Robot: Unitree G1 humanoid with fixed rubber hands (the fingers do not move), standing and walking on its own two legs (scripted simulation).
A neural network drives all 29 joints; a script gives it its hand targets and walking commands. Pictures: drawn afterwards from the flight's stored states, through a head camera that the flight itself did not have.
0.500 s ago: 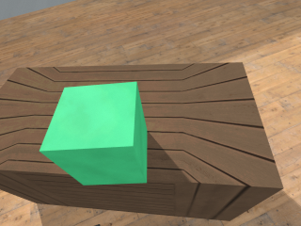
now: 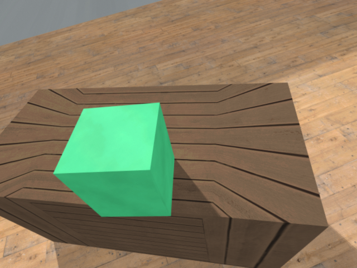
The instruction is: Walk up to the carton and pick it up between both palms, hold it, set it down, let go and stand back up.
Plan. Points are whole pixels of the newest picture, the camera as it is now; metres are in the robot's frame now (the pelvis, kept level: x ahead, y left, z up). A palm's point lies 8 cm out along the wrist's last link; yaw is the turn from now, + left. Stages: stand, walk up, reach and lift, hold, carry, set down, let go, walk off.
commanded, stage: walk up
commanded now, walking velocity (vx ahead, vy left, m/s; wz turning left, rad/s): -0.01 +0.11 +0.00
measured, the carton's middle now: (128, 163) +0.38 +0.19 -0.01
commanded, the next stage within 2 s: none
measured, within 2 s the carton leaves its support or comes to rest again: neither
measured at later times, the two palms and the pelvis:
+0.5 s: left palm out of the picture -0.09 +0.32 -0.16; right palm out of the picture -0.14 -0.09 -0.14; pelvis -0.05 +0.11 +0.00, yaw +2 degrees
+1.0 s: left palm out of the picture +0.03 +0.29 -0.16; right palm out of the picture -0.15 -0.11 -0.13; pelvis -0.03 +0.08 -0.01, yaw -1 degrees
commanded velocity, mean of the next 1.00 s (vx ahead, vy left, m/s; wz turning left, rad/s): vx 0.05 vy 0.00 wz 0.00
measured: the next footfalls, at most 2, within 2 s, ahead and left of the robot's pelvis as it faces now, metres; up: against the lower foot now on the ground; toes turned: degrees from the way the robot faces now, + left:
left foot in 0.38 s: -0.05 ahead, +0.18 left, +0.00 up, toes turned +5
right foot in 1.06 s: +0.07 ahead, -0.04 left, +0.00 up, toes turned -5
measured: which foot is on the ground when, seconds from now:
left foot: up 0.00-0.36, down 0.38-1.00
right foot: down 0.00-0.40, up 0.42-1.00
